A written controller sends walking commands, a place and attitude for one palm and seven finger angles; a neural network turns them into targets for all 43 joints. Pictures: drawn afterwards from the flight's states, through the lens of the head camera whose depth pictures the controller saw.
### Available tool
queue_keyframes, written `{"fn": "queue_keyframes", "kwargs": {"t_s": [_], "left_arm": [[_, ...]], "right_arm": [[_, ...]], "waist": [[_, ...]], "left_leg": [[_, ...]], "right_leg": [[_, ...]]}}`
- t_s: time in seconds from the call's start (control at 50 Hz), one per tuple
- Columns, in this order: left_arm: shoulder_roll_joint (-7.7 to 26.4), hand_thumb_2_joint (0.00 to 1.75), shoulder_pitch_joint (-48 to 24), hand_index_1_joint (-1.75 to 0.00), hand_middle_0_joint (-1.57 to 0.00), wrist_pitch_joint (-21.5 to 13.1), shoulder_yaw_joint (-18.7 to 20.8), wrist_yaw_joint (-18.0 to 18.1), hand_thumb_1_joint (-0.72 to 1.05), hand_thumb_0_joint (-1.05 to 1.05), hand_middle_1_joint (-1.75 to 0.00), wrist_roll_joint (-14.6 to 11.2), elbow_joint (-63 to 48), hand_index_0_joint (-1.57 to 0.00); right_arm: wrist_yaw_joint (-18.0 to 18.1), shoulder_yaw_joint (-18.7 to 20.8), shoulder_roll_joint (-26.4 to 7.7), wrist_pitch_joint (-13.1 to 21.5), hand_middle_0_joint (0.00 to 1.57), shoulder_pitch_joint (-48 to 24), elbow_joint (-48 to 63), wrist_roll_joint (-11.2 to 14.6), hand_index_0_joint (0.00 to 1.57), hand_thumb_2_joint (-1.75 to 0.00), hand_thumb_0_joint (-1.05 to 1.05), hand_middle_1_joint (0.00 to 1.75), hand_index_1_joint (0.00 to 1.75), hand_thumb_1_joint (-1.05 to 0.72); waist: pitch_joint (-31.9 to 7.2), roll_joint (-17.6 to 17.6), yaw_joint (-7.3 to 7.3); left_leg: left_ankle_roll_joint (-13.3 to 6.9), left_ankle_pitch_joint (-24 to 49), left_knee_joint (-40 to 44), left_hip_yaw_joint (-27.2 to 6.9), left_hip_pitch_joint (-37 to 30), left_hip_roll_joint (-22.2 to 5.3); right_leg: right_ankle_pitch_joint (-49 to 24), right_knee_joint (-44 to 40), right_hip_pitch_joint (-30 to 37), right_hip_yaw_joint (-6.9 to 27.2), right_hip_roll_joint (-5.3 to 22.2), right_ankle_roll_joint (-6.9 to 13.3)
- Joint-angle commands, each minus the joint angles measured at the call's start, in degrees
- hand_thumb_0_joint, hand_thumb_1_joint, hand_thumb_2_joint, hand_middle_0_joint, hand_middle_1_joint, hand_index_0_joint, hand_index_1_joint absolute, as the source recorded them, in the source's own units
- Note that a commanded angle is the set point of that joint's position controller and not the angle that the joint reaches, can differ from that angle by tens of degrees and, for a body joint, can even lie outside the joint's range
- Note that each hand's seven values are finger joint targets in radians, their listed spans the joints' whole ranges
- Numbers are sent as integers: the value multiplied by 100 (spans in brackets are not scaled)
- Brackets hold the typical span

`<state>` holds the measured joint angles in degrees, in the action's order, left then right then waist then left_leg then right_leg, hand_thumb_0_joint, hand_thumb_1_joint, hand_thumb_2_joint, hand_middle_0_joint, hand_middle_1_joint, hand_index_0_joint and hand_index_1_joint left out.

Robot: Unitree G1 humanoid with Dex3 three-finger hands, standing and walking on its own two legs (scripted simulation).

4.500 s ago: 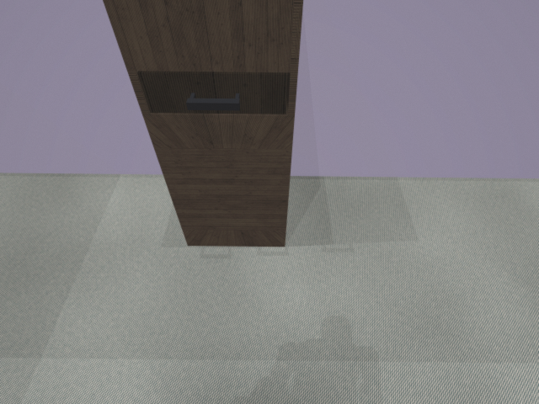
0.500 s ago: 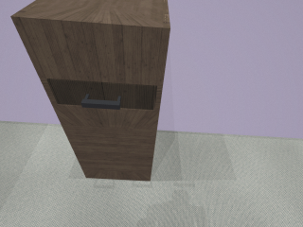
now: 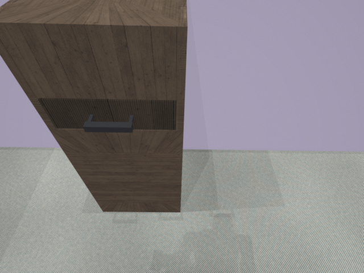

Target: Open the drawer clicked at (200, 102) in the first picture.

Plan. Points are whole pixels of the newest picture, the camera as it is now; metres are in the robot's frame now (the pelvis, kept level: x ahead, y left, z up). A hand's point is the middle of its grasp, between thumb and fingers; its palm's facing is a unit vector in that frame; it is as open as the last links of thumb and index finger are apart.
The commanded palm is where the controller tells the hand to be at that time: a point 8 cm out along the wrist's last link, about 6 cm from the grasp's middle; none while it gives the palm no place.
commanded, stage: come to a stop and stand still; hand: left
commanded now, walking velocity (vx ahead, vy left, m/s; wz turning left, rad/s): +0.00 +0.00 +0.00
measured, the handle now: (110, 122) +0.51 +0.24 +0.00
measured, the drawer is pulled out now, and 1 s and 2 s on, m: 0.00 0.00 0.00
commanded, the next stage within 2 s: look again from close up in 0.42 s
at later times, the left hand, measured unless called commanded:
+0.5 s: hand out of the picture -0.05 +0.19 -0.17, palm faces +0.05 -0.98 -0.21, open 7.4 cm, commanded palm none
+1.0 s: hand out of the picture -0.03 +0.16 -0.17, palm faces +0.06 -0.98 -0.17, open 7.3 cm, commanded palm none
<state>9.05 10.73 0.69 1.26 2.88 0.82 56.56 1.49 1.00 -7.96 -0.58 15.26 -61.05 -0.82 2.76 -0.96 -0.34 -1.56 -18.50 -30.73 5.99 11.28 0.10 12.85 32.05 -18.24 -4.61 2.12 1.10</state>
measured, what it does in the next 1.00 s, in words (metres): stands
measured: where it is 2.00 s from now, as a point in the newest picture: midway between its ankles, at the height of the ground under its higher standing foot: outside the picture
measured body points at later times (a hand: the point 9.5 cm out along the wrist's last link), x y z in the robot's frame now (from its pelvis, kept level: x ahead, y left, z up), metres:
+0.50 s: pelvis -0.03 +0.01 +0.01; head -0.04 +0.00 +0.46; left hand -0.05 +0.24 -0.15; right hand -0.01 -0.22 -0.15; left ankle -0.02 +0.10 -0.73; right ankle +0.05 -0.11 -0.73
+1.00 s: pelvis -0.01 +0.00 +0.01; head -0.02 +0.00 +0.46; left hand -0.03 +0.21 -0.15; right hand -0.04 -0.20 -0.16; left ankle -0.02 +0.10 -0.73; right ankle +0.05 -0.11 -0.73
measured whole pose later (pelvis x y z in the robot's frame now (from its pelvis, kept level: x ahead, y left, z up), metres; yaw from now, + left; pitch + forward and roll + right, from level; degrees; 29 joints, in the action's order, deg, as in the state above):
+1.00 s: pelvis -0.01 +0.00 +0.01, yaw +1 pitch -2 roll +0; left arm 7.3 18.2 -0.7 -0.6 2.2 0.7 63.6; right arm 1.0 -1.4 -6.1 0.8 19.5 -64.9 -0.8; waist 1.0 -0.6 -0.3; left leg -1.9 -14.2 -24.9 4.7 8.7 0.9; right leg 8.3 24.8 -14.5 -5.2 2.1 1.0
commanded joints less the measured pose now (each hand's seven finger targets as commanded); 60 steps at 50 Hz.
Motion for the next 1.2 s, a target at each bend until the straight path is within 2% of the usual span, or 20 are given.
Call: {"fn": "queue_keyframes", "kwargs": {"t_s": [0.0, 0.02, 0.04, 0.06, 0.08, 0.1, 0.16, 0.18, 0.22, 0.34, 0.48, 0.68, 0.76, 0.86, 1.08, 1.1, 1.12, 1.14, 1.16, 1.18], "left_arm": [[1045, 90, 650, -30, -20, -193, 96, 112, 90, 0, -30, -9, -177, -20], [978, 90, 417, -30, -20, -169, 83, 79, 90, 0, -30, -1, -287, -20], [924, 90, 254, -30, -20, -119, 51, 34, 90, 0, -30, 7, -345, -20], [848, 90, 166, -30, -20, -83, 33, 5, 90, 0, -30, 13, -373, -20], [827, 90, 180, -30, -20, -46, 20, -16, 90, 0, -30, 29, -391, -20], [758, 90, 254, -30, -20, -37, 4, -33, 90, 0, -30, 35, -369, -20], [678, 90, 563, -30, -20, -41, -12, -75, 90, 0, -30, 50, -309, -20], [696, 90, 600, -30, -20, -50, -22, -81, 90, 0, -30, 53, -298, -20], [693, 90, 714, -30, -20, -62, -22, -96, 90, 0, -30, 51, -255, -20], [691, 90, 785, -30, -20, -158, -36, -111, 90, 0, -30, 32, -126, -20], [590, 90, 967, -30, -20, -203, -71, -108, 90, 0, -30, 12, 169, -20], [402, 90, 1067, -30, -20, -258, -133, -73, 90, 0, -30, -26, 495, -20], [317, 90, 1091, -30, -20, -239, -140, -67, 90, 0, -30, -30, 563, -20], [295, 90, 1098, -30, -20, -240, -137, -61, 90, 0, -30, -24, 571, -20], [273, 90, 1108, -30, -20, -241, -127, -55, 90, 0, -30, -13, 560, -20], [250, 90, 1123, -30, -20, -251, -125, -55, 90, 0, -30, -13, 560, -20], [512, 90, 1495, -30, -20, -281, -131, 155, 90, 0, -30, 48, 788, -20], [1897, 89, -3225, -32, -20, -1265, -542, 168, 88, 0, -32, 657, -7946, -20], [1898, 88, -933, -33, -20, -806, -107, 740, 85, 0, -33, 844, -6466, -20], [948, 87, 690, -34, -21, 68, -565, 1036, 83, 0, -34, 834, -5764, -21]], "right_arm": [[-22, 126, -466, 103, 20, 441, 742, 63, 20, -90, 0, 30, 30, -90], [-25, 126, -503, 70, 20, 480, 699, 40, 20, -90, 0, 30, 30, -90], [-35, 132, -549, 50, 20, 378, 727, 19, 20, -90, 0, 30, 30, -90], [-48, 132, -606, 45, 20, 292, 753, -14, 20, -90, 0, 30, 30, -90], [-69, 128, -683, 61, 20, 234, 814, -43, 20, -90, 0, 30, 30, -90], [-72, 119, -792, 64, 20, 138, 876, -46, 20, -90, 0, 30, 30, -90], [-86, 135, -981, 74, 20, 47, 973, -49, 20, -90, 0, 30, 30, -90], [-87, 122, -982, 79, 20, 51, 951, -54, 20, -90, 0, 30, 30, -90], [-92, 109, -991, 76, 20, 68, 924, -52, 20, -90, 0, 30, 30, -90], [-81, 48, -908, 111, 20, 378, 674, -34, 20, -90, 0, 30, 30, -90], [-60, -25, -779, 173, 20, 548, 319, -10, 20, -90, 0, 30, 30, -90], [-19, -120, -516, 223, 20, 791, -141, 18, 20, -90, 0, 30, 30, -90], [-3, -127, -455, 215, 20, 789, -212, 11, 20, -90, 0, 30, 30, -90], [0, -123, -404, 211, 20, 822, -262, 14, 20, -90, 0, 30, 30, -90], [8, -111, -377, 217, 20, 774, -300, 20, 20, -90, 0, 30, 30, -90], [9, -106, -376, 225, 20, 775, -299, 18, 20, -90, 0, 30, 30, -90], [-33, -86, -637, 287, 20, 40, 112, 44, 20, -90, 0, 30, 30, -90], [274, -208, -1507, 1087, 20, -38, 2386, 417, 20, -90, 0, 30, 30, -90], [513, -134, -1248, 1678, 20, -675, 2104, 431, 20, -90, 0, 30, 30, -90], [501, -37, -966, 1889, 20, -526, 2126, 565, 20, -90, 0, 30, 30, -90]], "waist": [[-1274, -168, -158], [-1173, -249, -169], [-643, 3, -152], [-53, 274, -135], [240, 501, -80], [480, 375, -26], [519, 79, 64], [443, 269, 64], [398, 256, 66], [255, -160, -46], [187, 67, -8], [181, -24, 4], [334, 186, 37], [333, 22, 41], [304, 69, 33], [240, 52, 34], [348, 171, 304], [-2525, 1665, -366], [-2120, 1988, 188], [-1024, 1529, 106]], "left_leg": [[182, 46, 15, -357, 201, -289], [138, 57, 224, -420, 59, -296], [80, 97, 340, -541, 67, -350], [-8, 57, 610, -778, 325, -493], [-91, -5, 897, -967, 599, -653], [-132, -350, 1139, -1104, 977, -741], [-155, -1118, 1456, -1133, 1354, -681], [-150, -1081, 1496, -1129, 1258, -664], [-151, -1238, 1510, -1080, 1248, -631], [-129, -755, 1318, -978, 798, -507], [-109, -596, 1464, -1005, 797, -557], [-36, 112, 1366, -852, 618, -536], [-25, -44, 1434, -850, 734, -545], [-22, 4, 1411, -822, 711, -533], [-22, 137, 1458, -812, 542, -584], [-22, 195, 1430, -789, 518, -574], [127, 750, 450, -437, 594, -706], [-65, 610, 1240, -543, -600, -90], [28, 193, 1283, -567, -305, -152], [176, -602, 1488, -760, 458, -199]], "right_leg": [[-2849, -263, 1181, 1310, 1355, 552], [-1717, -381, 911, 1175, 1189, 524], [-358, -603, 336, 1043, 961, 411], [569, -718, -85, 929, 696, 306], [789, -670, -146, 744, 462, 207], [712, -626, -7, 606, 326, 130], [675, -652, 352, 559, 256, 87], [634, -680, 378, 564, 266, 93], [702, -770, 413, 573, 269, 60], [995, -1200, 201, 832, 435, 88], [666, -1199, 459, 742, 451, 87], [91, -1206, 737, 702, 513, 121], [96, -1198, 711, 702, 482, 119], [56, -1221, 760, 684, 483, 109], [-171, -1236, 758, 665, 451, 99], [-229, -1234, 800, 676, 462, 97], [-1713, -789, 582, 732, 684, 75], [-520, -392, 1446, 1009, -83, 103], [197, -44, 979, 525, -178, 294], [542, -61, 417, 266, -201, 179]]}}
